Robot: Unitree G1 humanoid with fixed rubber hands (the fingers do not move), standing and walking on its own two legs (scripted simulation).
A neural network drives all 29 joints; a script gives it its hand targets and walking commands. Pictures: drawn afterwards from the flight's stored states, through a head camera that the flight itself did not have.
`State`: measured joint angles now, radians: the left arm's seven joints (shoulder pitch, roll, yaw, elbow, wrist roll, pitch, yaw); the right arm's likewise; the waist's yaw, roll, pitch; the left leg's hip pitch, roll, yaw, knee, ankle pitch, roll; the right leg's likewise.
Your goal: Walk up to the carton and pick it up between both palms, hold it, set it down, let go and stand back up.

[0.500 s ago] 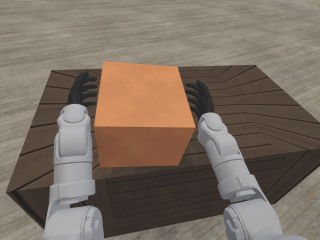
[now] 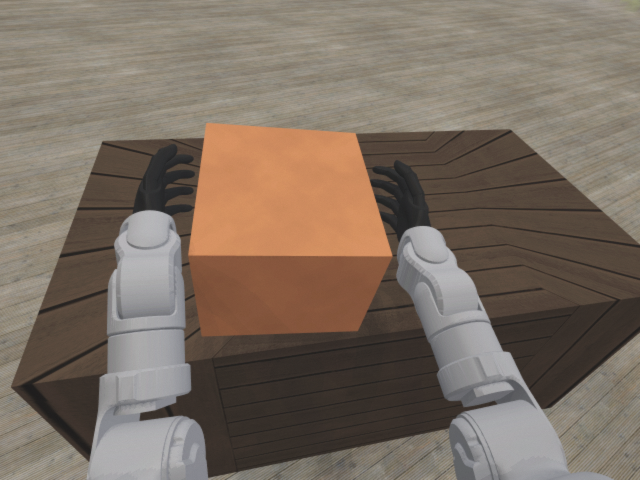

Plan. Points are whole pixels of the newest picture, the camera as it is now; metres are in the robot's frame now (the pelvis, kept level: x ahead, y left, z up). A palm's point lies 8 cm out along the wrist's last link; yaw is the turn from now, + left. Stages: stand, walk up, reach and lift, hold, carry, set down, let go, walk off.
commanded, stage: hold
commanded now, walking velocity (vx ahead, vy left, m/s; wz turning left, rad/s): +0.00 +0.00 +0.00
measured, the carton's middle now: (283, 228) +0.41 +0.02 +0.11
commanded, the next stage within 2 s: none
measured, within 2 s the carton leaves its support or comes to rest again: neither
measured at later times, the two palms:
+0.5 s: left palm (155, 211) +0.36 +0.16 +0.18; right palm (410, 224) +0.35 -0.14 +0.16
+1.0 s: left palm (156, 212) +0.36 +0.16 +0.18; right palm (410, 224) +0.35 -0.14 +0.16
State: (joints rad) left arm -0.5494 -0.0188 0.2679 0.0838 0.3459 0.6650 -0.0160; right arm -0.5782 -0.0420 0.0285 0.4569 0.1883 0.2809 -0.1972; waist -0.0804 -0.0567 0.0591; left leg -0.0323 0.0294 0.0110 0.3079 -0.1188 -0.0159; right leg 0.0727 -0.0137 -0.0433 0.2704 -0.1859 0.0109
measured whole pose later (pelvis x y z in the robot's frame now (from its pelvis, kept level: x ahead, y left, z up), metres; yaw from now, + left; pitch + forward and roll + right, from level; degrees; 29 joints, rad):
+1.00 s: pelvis +0.00 +0.00 +0.00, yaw +0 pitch -9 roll +0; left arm -0.56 -0.02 0.27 0.10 0.35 0.66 -0.02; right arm -0.59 -0.04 0.02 0.48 0.18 0.28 -0.19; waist -0.08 -0.05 0.06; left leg -0.04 0.03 0.01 0.30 -0.12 -0.02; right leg 0.07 -0.01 -0.04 0.27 -0.18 0.01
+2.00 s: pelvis +0.00 +0.00 +0.00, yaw +0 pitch -9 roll +0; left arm -0.55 -0.02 0.27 0.09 0.35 0.67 -0.02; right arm -0.59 -0.04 0.03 0.47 0.19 0.28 -0.20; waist -0.08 -0.06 0.06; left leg -0.03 0.03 0.01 0.31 -0.12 -0.02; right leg 0.07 -0.01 -0.04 0.27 -0.18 0.01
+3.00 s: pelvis +0.02 -0.01 +0.00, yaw -1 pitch -7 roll +0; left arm -0.60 -0.07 0.37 0.49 0.40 0.29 0.00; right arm -0.61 0.05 -0.20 0.82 -0.09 -0.19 -0.14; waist 0.00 -0.06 0.09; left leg -0.02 0.03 0.03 0.25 -0.11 -0.03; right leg 0.07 -0.01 -0.05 0.24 -0.19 0.00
